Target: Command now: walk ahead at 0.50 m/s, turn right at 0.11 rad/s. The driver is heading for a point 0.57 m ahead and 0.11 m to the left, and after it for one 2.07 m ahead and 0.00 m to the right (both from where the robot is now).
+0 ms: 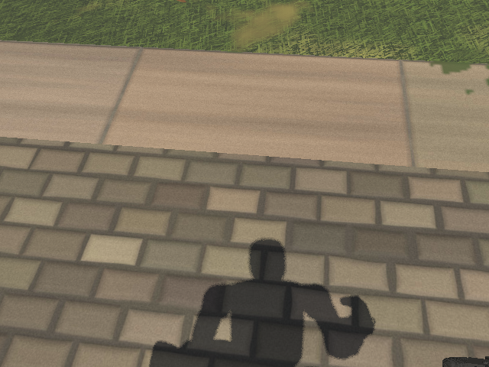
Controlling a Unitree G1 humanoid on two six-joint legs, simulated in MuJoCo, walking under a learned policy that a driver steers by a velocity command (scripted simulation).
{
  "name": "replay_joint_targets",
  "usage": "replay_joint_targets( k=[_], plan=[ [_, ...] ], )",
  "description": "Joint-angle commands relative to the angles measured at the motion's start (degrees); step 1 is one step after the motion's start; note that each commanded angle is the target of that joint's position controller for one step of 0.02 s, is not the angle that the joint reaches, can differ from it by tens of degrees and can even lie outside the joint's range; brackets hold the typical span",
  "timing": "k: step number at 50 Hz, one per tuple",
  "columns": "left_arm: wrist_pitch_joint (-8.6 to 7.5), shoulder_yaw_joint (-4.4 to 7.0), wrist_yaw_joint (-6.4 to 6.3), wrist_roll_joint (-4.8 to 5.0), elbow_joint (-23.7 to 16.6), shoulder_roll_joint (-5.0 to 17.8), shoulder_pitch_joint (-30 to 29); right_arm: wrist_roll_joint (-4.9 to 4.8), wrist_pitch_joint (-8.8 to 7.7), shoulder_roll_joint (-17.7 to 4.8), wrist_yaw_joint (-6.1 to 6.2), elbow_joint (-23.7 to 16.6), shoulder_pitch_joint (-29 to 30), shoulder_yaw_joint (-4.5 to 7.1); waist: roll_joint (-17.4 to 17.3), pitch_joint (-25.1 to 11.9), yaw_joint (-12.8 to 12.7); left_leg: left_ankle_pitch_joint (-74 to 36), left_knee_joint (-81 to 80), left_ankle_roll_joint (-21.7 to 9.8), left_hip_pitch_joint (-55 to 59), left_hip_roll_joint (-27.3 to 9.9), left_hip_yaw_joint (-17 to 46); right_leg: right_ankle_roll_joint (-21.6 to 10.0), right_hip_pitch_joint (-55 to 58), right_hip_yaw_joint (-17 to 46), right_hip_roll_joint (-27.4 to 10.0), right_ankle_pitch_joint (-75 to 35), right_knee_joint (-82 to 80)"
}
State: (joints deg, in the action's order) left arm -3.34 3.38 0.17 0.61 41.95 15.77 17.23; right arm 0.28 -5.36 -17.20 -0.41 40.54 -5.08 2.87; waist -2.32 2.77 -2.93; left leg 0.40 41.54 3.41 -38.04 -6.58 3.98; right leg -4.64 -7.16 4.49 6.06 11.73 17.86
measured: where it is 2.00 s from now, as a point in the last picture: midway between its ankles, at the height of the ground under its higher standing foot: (255, 164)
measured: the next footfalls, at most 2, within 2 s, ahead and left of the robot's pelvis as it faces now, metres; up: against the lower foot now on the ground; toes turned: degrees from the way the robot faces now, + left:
left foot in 0.20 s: +0.29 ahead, +0.15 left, +0.00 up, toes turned +3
right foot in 0.72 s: +0.61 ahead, +0.03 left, +0.00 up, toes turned +17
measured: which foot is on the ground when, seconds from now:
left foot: up 0.00-0.18, down 0.20-0.74, up 0.76-1.00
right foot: down 0.00-0.20, up 0.22-0.70, down 0.72-1.00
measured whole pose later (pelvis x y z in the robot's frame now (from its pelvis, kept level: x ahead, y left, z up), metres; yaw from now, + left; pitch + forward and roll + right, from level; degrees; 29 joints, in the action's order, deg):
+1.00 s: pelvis +0.58 +0.10 +0.00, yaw +8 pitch +2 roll +0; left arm -3.3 3.0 0.2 0.9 43.3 15.4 21.1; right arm 1.1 -5.5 -16.9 -0.4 38.7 -7.1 1.7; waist -1.8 1.7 -3.6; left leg 10.0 44.2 2.8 -34.9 -3.4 5.2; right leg -4.5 -9.4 6.8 6.4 10.0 18.3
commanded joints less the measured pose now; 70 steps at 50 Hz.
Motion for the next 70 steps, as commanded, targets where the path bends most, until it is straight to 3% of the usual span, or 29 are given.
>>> replay_joint_targets(
  k=[1,6,9,10,11,12,13,15,19,26,32,35,36,37,38,39,40,41,42,45,50,55,58,59,60,61,62,64,70],
  plan=[
    [-0.98,2.3,-0.26,0.02,-2.08,9.57,1.64,-1.0,-0.87,-2.77,-0.84,-3.66,4.61,0.08,7.24,-1.92,-2.15,-9.57,-7.42,-0.72,7.44,2.5,-3.44,-7.96,-3.08,5.07,-13.66,-10.23,-6.21],
    [-0.39,2.72,-0.43,0.02,0.49,10.54,3.21,-1.39,-1.15,-4.77,-2.28,-5.48,6.03,0.6,7.3,0.36,-1.48,0.75,-11.11,-6.06,1.39,3.0,-2.63,-6.22,9.75,5.65,-19.88,-17.52,-2.29],
    [0.51,2.62,-1.03,-0.42,-0.13,10.56,0.16,-1.1,-0.76,-8.21,-2.15,-2.05,-7.57,2.7,6.19,-8.23,6.04,2.94,-12.83,-9.99,20.08,8.36,-6.6,-2.95,9.52,-0.61,-15.99,-42.39,14.56],
    [0.64,1.73,-1.56,-1.38,-1.46,8.92,0.83,-0.87,-0.5,-11.3,-1.84,-0.85,-15.71,3.66,1.32,-14.99,8.91,-0.1,-11.68,-12.92,35.09,2.15,2.93,-0.8,0.34,-3.32,-13.31,-32.44,29.72],
    [-0.52,0.25,-1.08,-1.49,-3.16,4.0,7.47,-0.62,-0.45,-16.18,-2.09,-0.47,-18.85,4.77,-13.43,-20.1,5.38,10.71,-17.25,-23.4,54.11,-10.15,32.13,4.28,-23.53,-4.65,-2.29,3.52,51.37],
    [-1.92,0.17,-0.44,-0.88,-2.74,6.56,5.53,-1.77,-0.36,-11.07,-2.37,-0.37,-19.86,3.53,-11.16,-21.51,7.45,22.01,-24.31,-23.61,58.37,-11.55,42.9,3.95,-32.6,2.68,-2.33,19.47,56.69],
    [-2.93,0.84,0.29,0.9,-4.19,9.3,-0.17,-1.55,-0.14,-8.68,-2.03,-1.06,-16.74,2.8,-6.54,-13.36,8.09,23.49,-25.15,-21.12,52.52,-10.62,35.69,3.26,-37.12,3.38,-5.36,15.37,58.1],
    [-3.85,0.77,0.13,-0.79,-5.51,8.53,-6.56,-0.83,0.48,-7.05,-1.75,-2.3,-11.86,2.15,3.3,-4.79,6.18,12.47,-26.68,-18.4,38.48,-5.85,24.37,2.95,-34.88,1.37,-9.21,8.47,50.27],
    [-2.51,0.89,-0.41,-1.73,-5.69,6.99,-3.77,-0.75,0.49,-7.01,-0.7,-3.13,-10.27,2.04,-1.44,-5.0,2.45,-1.77,-28.92,-19.45,30.02,-2.37,17.49,6.1,-28.83,0.28,-10.76,4.74,41.15],
    [-2.76,-0.2,-0.19,-1.18,-8.35,3.87,-16.3,-1.68,1.78,-8.7,1.38,-0.38,-15.54,2.59,-2.29,-3.01,6.7,-2.11,-27.82,-15.44,26.41,1.9,12.11,8.87,-25.22,-1.09,-6.94,-15.69,17.02],
    [-4.09,0.08,1.62,-0.47,-9.33,5.19,-21.0,-1.08,2.71,-8.22,1.65,2.31,-19.48,2.28,-3.64,-1.41,8.59,-5.61,-23.17,-14.54,37.67,-3.61,15.65,4.88,-26.03,-1.88,-6.62,-13.28,9.62],
    [-4.31,1.52,1.32,-0.46,-7.18,7.87,-12.15,-0.9,3.18,-8.57,1.62,2.41,-17.52,2.27,-4.31,-6.14,3.42,-29.83,-12.8,-12.44,40.89,-2.05,11.51,0.02,-14.02,-5.38,-4.0,-9.15,6.38],
    [-4.33,2.26,1.23,-0.88,-5.42,9.96,-3.24,-0.29,3.09,-7.61,1.63,1.36,-16.06,1.59,-3.24,-13.65,-0.87,-30.04,-1.77,-11.02,35.46,-0.16,9.04,-3.84,0.63,-0.46,-8.38,-12.64,8.93],
    [-4.11,3.5,1.23,-1.47,-4.38,14.66,4.68,0.16,2.33,-4.78,1.49,0.37,-20.07,0.53,7.3,-22.21,-1.4,-11.55,17.28,-7.15,17.66,7.28,4.63,-12.12,21.92,18.56,-19.38,-13.13,10.06],
    [-3.44,3.4,1.74,0.41,-2.33,13.02,7.27,0.02,1.46,-3.78,1.23,0.61,-22.6,-0.11,18.76,-23.14,-0.94,29.01,30.66,-4.3,2.54,12.58,2.35,-17.48,29.42,37.52,-26.48,-3.85,2.79],
    [-3.04,2.27,1.72,1.63,-2.8,9.44,4.84,-0.69,0.49,-7.88,0.67,-0.66,-17.65,0.67,12.4,-14.87,-1.6,28.92,33.69,-4.9,-4.51,8.61,5.19,-15.02,24.36,37.37,-25.06,6.58,-0.01],
    [-2.43,1.85,1.45,0.66,-3.78,8.14,1.59,-1.51,-0.35,-8.03,0.2,-2.11,-11.53,0.66,7.38,-7.99,-1.58,24.64,32.65,-5.09,-5.85,6.39,4.0,-12.94,16.73,30.48,-22.65,6.3,-1.42],
    [-2.04,1.57,1.43,-0.11,-4.01,7.53,-0.36,-0.78,-1.01,-7.25,-0.08,-3.02,-8.08,0.56,3.23,-2.67,-0.3,21.72,28.16,-4.91,-5.58,4.96,2.72,-11.83,9.33,25.76,-19.97,1.06,-3.21],
    [-1.99,1.29,1.28,-0.46,-4.41,6.83,-1.39,0.39,-1.22,-7.17,-0.07,-3.18,-7.82,0.89,2.75,-2.13,1.18,19.18,23.73,-4.48,-3.35,3.36,2.49,-11.01,5.86,22.86,-18.11,-4.37,-4.0],
    [-1.54,1.4,0.72,-0.06,-4.61,7.33,-2.06,0.96,-0.93,-4.99,-0.05,-3.43,-9.19,0.48,6.51,-3.39,3.42,18.09,14.94,-1.96,1.64,2.8,0.47,-11.47,0.16,18.02,-15.05,-13.09,-5.74],
    [-0.55,2.63,-0.85,0.73,-2.97,10.58,1.32,0.63,-0.87,-2.44,0.03,-5.89,1.17,-0.72,6.52,-2.51,0.31,1.11,-4.36,0.49,9.26,5.78,-0.99,-8.6,-8.12,12.45,-11.34,-13.22,-5.64],
    [0.63,2.64,-1.32,1.34,-1.51,9.92,5.3,-0.59,-1.53,-4.63,-0.46,-7.28,5.91,0.32,7.55,-3.17,-0.42,-0.89,-12.95,-0.49,14.77,7.75,1.55,-6.09,-4.24,18.24,-12.65,-6.39,-0.67],
    [1.16,2.43,-1.28,1.03,-1.96,8.64,3.87,-0.67,-2.05,-6.86,-0.08,-5.88,-0.3,1.85,8.78,-4.92,3.75,2.96,-17.63,-3.84,24.85,6.76,0.87,-3.58,-3.75,19.88,-11.42,-7.43,6.52],
    [0.97,1.51,-1.03,0.52,-2.7,6.05,3.29,0.11,-2.22,-8.91,0.4,-5.2,-6.69,2.69,6.71,-10.27,6.94,4.63,-16.85,-6.74,36.02,1.36,4.77,-1.8,-7.54,16.9,-8.78,-6.26,16.6],
    [0.53,0.29,-0.97,0.71,-3.79,2.1,7.75,1.02,-1.77,-13.43,0.89,-4.4,-14.0,3.9,-4.61,-18.86,7.64,9.74,-17.06,-13.43,55.33,-10.98,21.14,1.92,-22.21,8.84,-1.88,7.95,34.72],
    [0.17,0.0,-1.09,1.5,-4.91,3.6,10.93,-0.08,-0.83,-12.99,0.28,-2.4,-17.28,4.17,-16.3,-21.17,6.68,23.51,-22.29,-18.28,59.28,-18.49,40.08,3.11,-34.26,5.17,-2.27,23.43,47.06],
    [0.39,1.25,-1.17,1.83,-3.9,8.45,8.06,-0.56,-0.62,-8.47,0.22,-3.15,-14.46,3.06,-8.55,-13.07,7.26,29.91,-24.33,-16.6,52.57,-16.44,36.45,3.74,-38.27,5.93,-5.85,19.25,52.51],
    [1.02,1.71,-1.04,0.83,-4.87,8.79,1.64,-0.05,-0.2,-5.11,0.23,-3.17,-9.57,1.94,-2.41,-3.81,6.18,19.44,-26.55,-13.93,39.98,-11.32,21.69,4.56,-37.09,3.19,-9.06,11.25,51.98],
    [2.09,1.06,-0.01,0.55,-7.42,4.27,-2.54,0.18,-1.19,-5.85,0.23,-0.38,-7.45,2.5,-2.82,-0.62,3.78,1.76,-32.96,-15.04,31.33,-8.29,4.43,5.98,-34.59,1.17,-12.92,1.2,43.12]
  ],
)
